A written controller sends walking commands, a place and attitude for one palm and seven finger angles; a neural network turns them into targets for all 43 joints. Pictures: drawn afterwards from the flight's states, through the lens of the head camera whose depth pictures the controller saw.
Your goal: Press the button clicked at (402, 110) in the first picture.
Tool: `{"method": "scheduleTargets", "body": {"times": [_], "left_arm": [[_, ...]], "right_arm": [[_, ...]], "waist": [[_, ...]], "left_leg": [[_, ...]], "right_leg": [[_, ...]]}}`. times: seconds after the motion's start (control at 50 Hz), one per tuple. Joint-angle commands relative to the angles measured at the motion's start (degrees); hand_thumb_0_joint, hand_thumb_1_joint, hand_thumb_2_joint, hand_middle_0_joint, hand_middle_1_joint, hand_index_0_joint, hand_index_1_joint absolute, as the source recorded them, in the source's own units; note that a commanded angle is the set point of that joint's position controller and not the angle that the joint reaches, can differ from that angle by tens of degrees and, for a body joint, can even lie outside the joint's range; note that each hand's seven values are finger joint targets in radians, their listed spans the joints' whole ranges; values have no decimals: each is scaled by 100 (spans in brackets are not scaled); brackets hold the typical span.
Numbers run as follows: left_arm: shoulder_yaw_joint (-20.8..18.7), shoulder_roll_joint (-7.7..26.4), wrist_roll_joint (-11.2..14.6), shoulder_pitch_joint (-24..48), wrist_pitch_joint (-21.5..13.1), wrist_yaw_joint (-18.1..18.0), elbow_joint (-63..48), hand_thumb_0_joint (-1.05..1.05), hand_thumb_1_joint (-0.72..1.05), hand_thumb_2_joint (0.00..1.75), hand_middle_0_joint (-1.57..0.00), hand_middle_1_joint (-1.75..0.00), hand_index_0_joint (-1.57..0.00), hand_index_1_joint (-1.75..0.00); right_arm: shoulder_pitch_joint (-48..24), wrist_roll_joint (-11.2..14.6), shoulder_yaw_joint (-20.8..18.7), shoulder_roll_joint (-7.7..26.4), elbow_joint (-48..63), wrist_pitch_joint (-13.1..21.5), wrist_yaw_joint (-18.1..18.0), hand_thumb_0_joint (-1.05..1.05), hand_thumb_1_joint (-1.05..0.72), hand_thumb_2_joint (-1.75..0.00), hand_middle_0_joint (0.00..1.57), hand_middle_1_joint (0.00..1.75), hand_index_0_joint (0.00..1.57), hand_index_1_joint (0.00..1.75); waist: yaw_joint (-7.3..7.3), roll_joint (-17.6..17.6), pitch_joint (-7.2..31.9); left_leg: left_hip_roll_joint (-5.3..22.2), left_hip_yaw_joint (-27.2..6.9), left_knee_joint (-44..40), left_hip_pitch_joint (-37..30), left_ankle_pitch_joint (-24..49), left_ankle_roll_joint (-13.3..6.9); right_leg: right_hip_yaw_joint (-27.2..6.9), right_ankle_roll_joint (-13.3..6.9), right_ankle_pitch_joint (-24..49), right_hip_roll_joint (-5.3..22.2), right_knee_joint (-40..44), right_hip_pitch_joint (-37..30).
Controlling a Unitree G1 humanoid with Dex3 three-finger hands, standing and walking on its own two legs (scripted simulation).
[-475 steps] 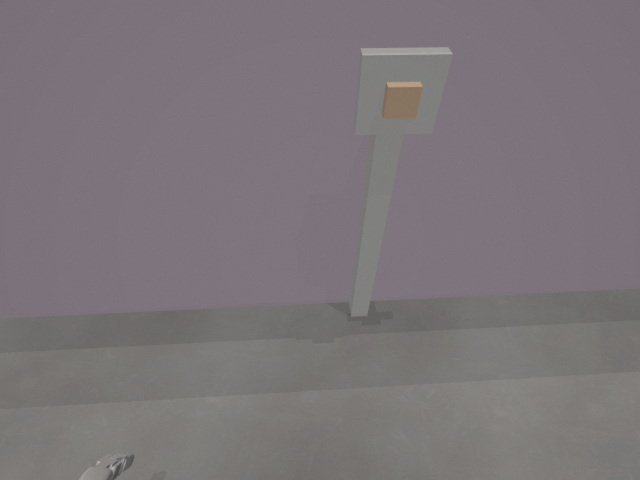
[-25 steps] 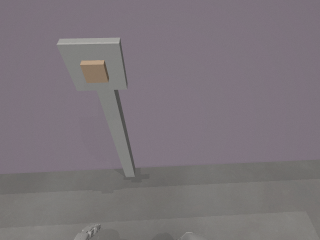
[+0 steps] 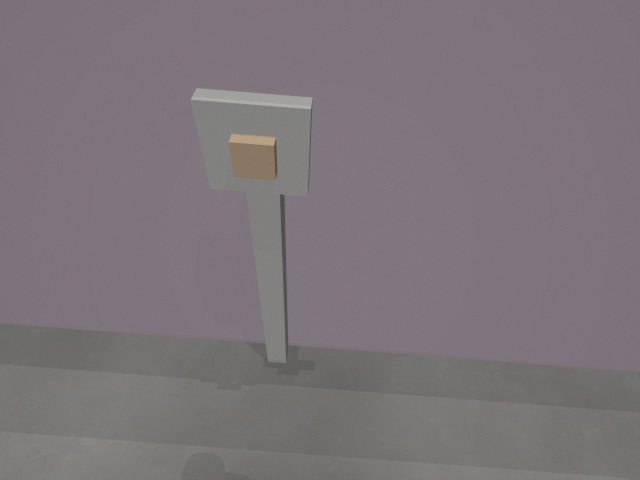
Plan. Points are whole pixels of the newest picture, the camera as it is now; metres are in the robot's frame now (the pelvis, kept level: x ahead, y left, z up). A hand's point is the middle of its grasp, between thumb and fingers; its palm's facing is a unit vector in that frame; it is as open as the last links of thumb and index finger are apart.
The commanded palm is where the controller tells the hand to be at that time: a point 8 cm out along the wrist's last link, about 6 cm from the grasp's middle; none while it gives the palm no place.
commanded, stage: come to a stop and stand still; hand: left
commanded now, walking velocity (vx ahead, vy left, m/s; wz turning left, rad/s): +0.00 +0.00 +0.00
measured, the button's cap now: (254, 156) +0.52 +0.16 +0.11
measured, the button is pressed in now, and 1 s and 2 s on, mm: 0 0 0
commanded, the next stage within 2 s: look again from close up in 0.78 s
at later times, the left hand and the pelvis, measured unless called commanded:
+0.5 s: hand out of the picture -0.03 +0.16 -0.16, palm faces +0.01 -0.98 -0.19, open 7.4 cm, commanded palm none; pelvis -0.03 +0.00 +0.01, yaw -1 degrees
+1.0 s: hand out of the picture -0.03 +0.15 -0.17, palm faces +0.01 -0.99 -0.16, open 7.4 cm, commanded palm none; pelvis -0.02 +0.00 +0.00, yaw -1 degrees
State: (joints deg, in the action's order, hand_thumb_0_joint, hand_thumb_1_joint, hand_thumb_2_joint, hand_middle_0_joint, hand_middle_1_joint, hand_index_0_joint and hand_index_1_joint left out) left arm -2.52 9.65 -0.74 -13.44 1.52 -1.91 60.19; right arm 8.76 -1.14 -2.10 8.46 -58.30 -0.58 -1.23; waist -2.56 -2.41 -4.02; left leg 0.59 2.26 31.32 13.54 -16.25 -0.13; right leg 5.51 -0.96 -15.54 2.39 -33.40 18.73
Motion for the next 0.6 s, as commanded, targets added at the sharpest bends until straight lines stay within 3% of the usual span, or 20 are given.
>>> {"method": "scheduleTargets", "body": {"times": [0.0,0.04,0.08,0.12,0.16,0.18,0.2,0.26,0.34,0.48,0.58], "left_arm": [[-23,347,-42,-364,-28,3,-141,0,90,90,-20,-30,-20,-30],[0,266,-53,-526,-49,22,-30,0,90,90,-20,-30,-20,-30],[49,280,-49,-673,-113,30,82,0,90,90,-20,-30,-20,-30],[92,387,-40,-628,-200,7,178,0,90,90,-20,-30,-20,-30],[112,478,-22,-548,-215,-5,208,0,90,90,-20,-30,-20,-30],[108,461,-23,-506,-233,-8,249,0,90,90,-20,-30,-20,-30],[136,408,-13,-473,-237,-9,265,0,90,90,-20,-30,-20,-30],[145,384,-8,-468,-214,-5,290,0,90,90,-20,-30,-20,-30],[138,394,-27,-618,-189,-5,330,0,90,90,-20,-30,-20,-30],[125,355,0,-733,-228,-18,326,0,90,90,-20,-30,-20,-30],[125,297,14,-790,-247,-25,357,0,90,90,-20,-30,-20,-30]], "right_arm": [[52,-1,-79,734,208,115,-120,0,-90,-90,20,30,20,30],[59,9,-93,685,155,110,-132,0,-90,-90,20,30,20,30],[144,47,-81,694,96,122,-125,0,-90,-90,20,30,20,30],[373,94,-58,574,-11,147,-103,0,-90,-90,20,30,20,30],[570,111,-35,538,-110,175,-67,0,-90,-90,20,30,20,30],[548,100,-46,552,-165,152,-66,0,-90,-90,20,30,20,30],[584,98,-39,577,-209,150,-65,0,-90,-90,20,30,20,30],[673,81,-7,569,-303,128,-44,0,-90,-90,20,30,20,30],[789,53,13,561,-399,95,-16,0,-90,-90,20,30,20,30],[1154,47,33,431,-562,116,-23,0,-90,-90,20,30,20,30],[1358,52,52,311,-651,126,-39,0,-90,-90,20,30,20,30]], "waist": [[16,1429,253],[-4,1317,327],[-10,875,386],[154,402,376],[253,588,431],[252,83,434],[271,-52,364],[275,-27,-38],[224,145,-366],[221,262,-116],[221,149,-165]], "left_leg": [[1382,-1130,-1705,362,1554,-676],[1202,-859,-1502,104,1623,-632],[994,-737,-1262,-124,1550,-499],[654,-559,-1053,-308,1286,-208],[591,-542,-1190,-461,1236,-103],[627,-510,-1111,-548,1176,-76],[625,-487,-1168,-557,955,-65],[580,-552,-1494,-327,60,-45],[535,-607,-1710,-12,-587,-58],[503,-509,-1573,-44,-354,-38],[473,-436,-1432,-45,-117,-25]], "right_leg": [[-445,95,-679,109,-624,-449],[-450,101,-349,93,-360,-457],[-538,122,202,129,433,-617],[-900,56,1096,379,1138,-715],[-885,44,1128,478,1177,-754],[-878,55,1058,389,1188,-678],[-889,53,826,402,1281,-602],[-933,50,-37,373,1535,-368],[-947,55,-553,327,1646,-218],[-965,6,-453,339,1646,-346],[-988,-26,-491,356,1681,-272]]}}
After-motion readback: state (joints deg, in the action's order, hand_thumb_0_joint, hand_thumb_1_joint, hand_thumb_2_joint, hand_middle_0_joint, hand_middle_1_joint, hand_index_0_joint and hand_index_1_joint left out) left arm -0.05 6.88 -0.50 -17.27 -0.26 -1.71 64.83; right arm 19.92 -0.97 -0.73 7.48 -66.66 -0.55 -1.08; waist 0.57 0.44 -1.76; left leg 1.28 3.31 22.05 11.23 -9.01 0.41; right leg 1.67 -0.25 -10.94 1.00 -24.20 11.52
